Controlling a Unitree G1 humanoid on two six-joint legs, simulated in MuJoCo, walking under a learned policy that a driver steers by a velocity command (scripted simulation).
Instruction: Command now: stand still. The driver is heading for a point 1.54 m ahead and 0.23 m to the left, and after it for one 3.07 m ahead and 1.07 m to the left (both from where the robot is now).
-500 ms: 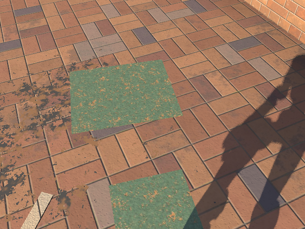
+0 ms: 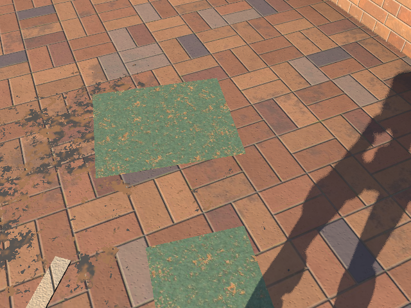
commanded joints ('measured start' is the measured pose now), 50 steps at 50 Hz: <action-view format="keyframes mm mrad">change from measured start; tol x32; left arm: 1 82 87 14 -10 -1 -5 3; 23 223 220 65 -8 -37 -16 17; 50 -485 74 24 -385 20 -33 -99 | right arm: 1 23 -98 -12 -21 0 -6 -3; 50 357 -104 -8 -99 -13 -165 45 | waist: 1 0 -4 20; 31 -55 -147 65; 35 -209 392 -51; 50 -48 44 156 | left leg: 1 88 3 9 -48 135 43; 20 89 -37 55 -11 -63 46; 22 -132 -77 109 143 -448 58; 26 -500 96 25 517 -204 91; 32 206 -73 296 56 -94 69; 36 369 411 -742 -416 -880 221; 50 278 185 37 -567 208 228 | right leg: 1 -133 -29 24 -120 96 -10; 19 -133 -27 20 -114 109 -8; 23 -109 -294 408 -353 -686 -201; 32 -295 -176 128 -198 -321 -184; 36 -856 -9 157 886 -59 -159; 50 -623 -90 -92 236 366 -69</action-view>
